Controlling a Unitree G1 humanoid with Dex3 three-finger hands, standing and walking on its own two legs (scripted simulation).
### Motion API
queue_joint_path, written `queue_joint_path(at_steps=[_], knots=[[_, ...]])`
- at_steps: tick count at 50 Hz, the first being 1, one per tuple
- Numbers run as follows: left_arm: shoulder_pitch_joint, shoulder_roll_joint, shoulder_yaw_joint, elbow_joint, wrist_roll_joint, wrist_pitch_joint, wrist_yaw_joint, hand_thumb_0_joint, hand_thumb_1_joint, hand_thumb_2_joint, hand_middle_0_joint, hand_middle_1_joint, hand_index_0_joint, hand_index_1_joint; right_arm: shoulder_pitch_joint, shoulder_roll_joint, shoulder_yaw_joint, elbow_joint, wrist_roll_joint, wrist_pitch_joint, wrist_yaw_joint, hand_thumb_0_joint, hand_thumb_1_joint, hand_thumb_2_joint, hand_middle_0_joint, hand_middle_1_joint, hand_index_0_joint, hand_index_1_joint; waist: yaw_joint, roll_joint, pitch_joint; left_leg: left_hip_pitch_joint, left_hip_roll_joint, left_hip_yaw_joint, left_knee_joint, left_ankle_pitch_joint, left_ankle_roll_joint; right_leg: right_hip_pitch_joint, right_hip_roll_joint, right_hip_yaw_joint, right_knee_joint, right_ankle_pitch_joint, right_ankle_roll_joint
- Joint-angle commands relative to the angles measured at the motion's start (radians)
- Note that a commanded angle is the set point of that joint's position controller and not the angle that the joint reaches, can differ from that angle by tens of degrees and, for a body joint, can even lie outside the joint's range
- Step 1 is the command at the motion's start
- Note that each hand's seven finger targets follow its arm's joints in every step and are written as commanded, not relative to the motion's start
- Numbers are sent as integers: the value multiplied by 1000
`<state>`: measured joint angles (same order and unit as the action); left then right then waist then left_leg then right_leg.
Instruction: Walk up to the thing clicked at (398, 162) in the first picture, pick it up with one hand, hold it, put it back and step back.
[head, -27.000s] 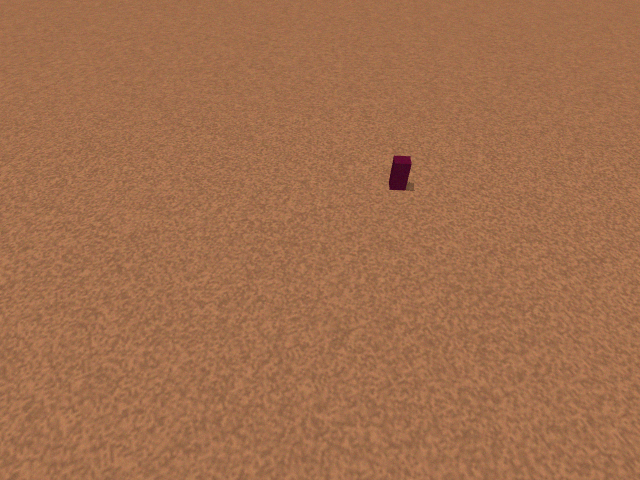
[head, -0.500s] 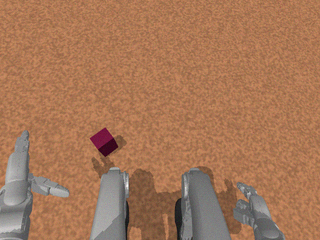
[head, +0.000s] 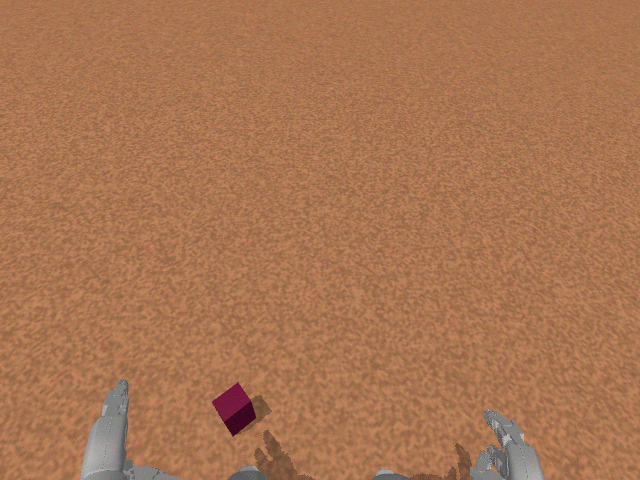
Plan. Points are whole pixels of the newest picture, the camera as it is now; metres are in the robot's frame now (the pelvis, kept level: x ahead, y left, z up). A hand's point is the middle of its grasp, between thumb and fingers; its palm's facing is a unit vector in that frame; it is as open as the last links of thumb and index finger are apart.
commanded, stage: home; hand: left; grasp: from the side
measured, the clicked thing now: (235, 410) +0.39 +0.20 -0.62
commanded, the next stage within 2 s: stand in 1.82 s
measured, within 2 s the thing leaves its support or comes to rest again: neither
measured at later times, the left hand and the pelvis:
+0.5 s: hand (158, 472) +0.16 +0.18 -0.03, palm faces +0.12 -0.95 -0.30, open 17.7 cm; pelvis +0.00 +0.00 +0.02, yaw +1 degrees
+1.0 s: hand (169, 474) +0.16 +0.17 -0.03, palm faces +0.11 -0.95 -0.29, open 17.7 cm; pelvis +0.00 -0.01 +0.03, yaw +1 degrees
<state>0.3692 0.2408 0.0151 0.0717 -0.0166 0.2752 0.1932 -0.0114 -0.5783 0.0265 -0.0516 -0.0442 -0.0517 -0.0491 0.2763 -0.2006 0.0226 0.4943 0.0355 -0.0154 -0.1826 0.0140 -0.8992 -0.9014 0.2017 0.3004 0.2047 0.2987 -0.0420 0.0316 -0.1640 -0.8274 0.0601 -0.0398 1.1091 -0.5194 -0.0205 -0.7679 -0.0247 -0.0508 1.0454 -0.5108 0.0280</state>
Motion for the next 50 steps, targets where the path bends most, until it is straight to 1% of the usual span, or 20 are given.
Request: queue_joint_path(at_steps=[1,4,8,11,16,18,21,22,23,27,30,33,36,40,41,42,43,46,48,50], knots=[[58,72,19,-223,6,-23,11,0,-611,9,-41,-41,-40,-41,-47,-116,-43,-163,-9,-73,-25,0,-897,-901,201,301,201,301,4,19,-84,226,-33,16,-240,277,20,141,48,-41,-195,257,-37],[99,69,22,-276,8,-23,2,0,-611,10,-41,-42,-41,-42,-52,-112,-44,-171,-13,-88,-26,0,-897,-901,200,301,200,301,19,14,-75,252,-30,11,-272,280,17,173,51,-45,-219,247,-38],[100,57,15,-280,10,-27,-14,0,-611,10,-41,-43,-41,-43,-57,-115,-45,-173,-19,-106,-21,0,-898,-901,200,301,200,301,11,13,-13,258,-29,12,-300,261,12,182,52,-47,-241,228,-37],[86,57,24,-252,15,-34,-24,0,-611,10,-41,-43,-41,-43,-51,-119,-48,-171,-25,-119,-18,0,-899,-901,200,301,200,301,0,-16,-17,262,-33,16,-300,252,16,190,51,-39,-254,222,-34],[40,80,37,-323,15,-47,-30,0,-611,21,-43,-46,-43,-46,-57,-116,-43,-167,-27,-136,-14,0,-899,-901,200,301,200,301,11,31,-58,304,-41,29,-304,270,12,221,47,-29,-264,240,-33],[92,39,6,-232,18,-41,-36,0,-605,24,-44,-47,-43,-47,-60,-114,-41,-161,-30,-140,-14,0,-899,-901,200,301,200,301,0,11,-37,297,-41,28,-300,277,14,222,46,-28,-269,250,-32],[28,86,38,-297,18,-50,-32,0,-608,23,-43,-47,-43,-47,-64,-118,-41,-154,-29,-142,-14,0,-899,-901,200,300,200,300,8,27,-51,307,-42,27,-311,266,13,229,46,-29,-275,237,-33],[55,86,41,-289,17,-50,-34,0,-611,6,-40,-43,-40,-42,-66,-116,-40,-153,-28,-142,-13,0,-899,-901,200,300,200,300,20,18,-52,304,-42,27,-315,267,13,237,46,-31,-275,235,-34],[87,51,15,-233,17,-44,-39,0,-611,16,-42,-46,-42,-45,-67,-113,-37,-153,-29,-143,-12,0,-899,-901,200,300,200,300,13,8,-29,295,-45,34,-310,258,15,227,45,-26,-286,232,-31],[67,75,39,-252,15,-51,-39,0,-611,19,-43,-47,-42,-46,-73,-115,-39,-152,-27,-145,-12,0,-900,-901,200,300,200,300,15,-1,-36,288,-50,43,-306,240,20,232,40,-19,-302,229,-25],[100,45,21,-207,13,-50,-45,0,-611,20,-43,-47,-43,-46,-78,-113,-38,-156,-28,-146,-9,0,-900,-901,200,300,200,300,16,-17,-19,280,-46,36,-316,227,19,226,45,-25,-298,210,-28],[46,83,46,-262,13,-58,-44,0,-611,14,-42,-46,-42,-45,-78,-116,-42,-158,-25,-147,-13,0,-900,-901,200,300,200,300,15,-7,-43,289,-50,46,-308,228,22,235,39,-15,-309,220,-24],[72,52,21,-215,11,-53,-48,0,-605,24,-43,-48,-43,-48,-79,-114,-38,-155,-26,-150,-12,0,-900,-901,200,300,200,300,13,-17,-14,282,-50,46,-315,203,24,222,39,-15,-315,195,-24],[62,67,40,-238,13,-59,-44,0,-611,16,-42,-46,-42,-45,-78,-112,-39,-148,-26,-155,-13,0,-900,-901,200,300,200,300,25,-4,-27,283,-49,46,-319,198,20,235,38,-16,-310,185,-27],[22,104,58,-313,12,-65,-42,0,-607,23,-43,-47,-43,-47,-70,-113,-41,-145,-25,-155,-14,0,-899,-901,200,300,200,300,31,23,-52,300,-51,50,-312,220,19,240,36,-10,-313,205,-28],[57,69,33,-230,14,-59,-46,0,-599,28,-44,-49,-44,-49,-74,-113,-39,-144,-26,-155,-15,0,-900,-901,200,300,200,300,11,-12,-25,290,-50,49,-309,217,22,225,39,-13,-315,207,-24],[90,39,14,-191,11,-53,-50,0,-611,9,-41,-44,-41,-44,-80,-111,-37,-146,-24,-159,-13,0,-900,-901,200,300,200,300,12,-45,2,273,-51,50,-308,208,25,223,38,-14,-320,202,-21],[29,102,59,-300,12,-67,-45,0,-611,12,-41,-45,-41,-44,-76,-116,-43,-139,-26,-159,-15,0,-900,-901,200,300,200,300,24,-14,-51,296,-52,51,-304,221,25,246,31,-3,-321,210,-21],[106,37,17,-197,12,-55,-53,0,-609,22,-43,-48,-43,-47,-75,-112,-40,-139,-27,-159,-12,0,-900,-901,200,300,200,300,12,-29,-25,285,-50,51,-300,236,25,228,37,-10,-310,230,-22],[54,59,33,-238,11,-59,-50,0,-609,23,-43,-48,-43,-48,-78,-114,-42,-140,-26,-159,-13,0,-900,-900,199,300,199,300,14,-9,-19,289,-49,51,-307,228,23,225,38,-13,-309,221,-23]])
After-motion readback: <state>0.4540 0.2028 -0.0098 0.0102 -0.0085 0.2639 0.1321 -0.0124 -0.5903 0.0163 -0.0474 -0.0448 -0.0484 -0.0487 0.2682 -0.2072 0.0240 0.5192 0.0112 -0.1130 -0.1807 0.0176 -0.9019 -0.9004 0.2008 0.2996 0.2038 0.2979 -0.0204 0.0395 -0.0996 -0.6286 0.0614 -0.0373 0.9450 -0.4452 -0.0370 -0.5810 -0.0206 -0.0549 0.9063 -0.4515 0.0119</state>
